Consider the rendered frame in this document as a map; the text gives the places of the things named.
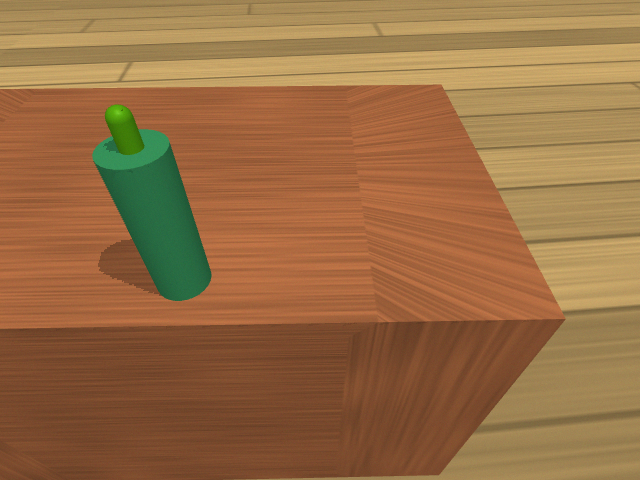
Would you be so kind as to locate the bottle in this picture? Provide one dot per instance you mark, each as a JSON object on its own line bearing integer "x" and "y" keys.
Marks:
{"x": 140, "y": 172}

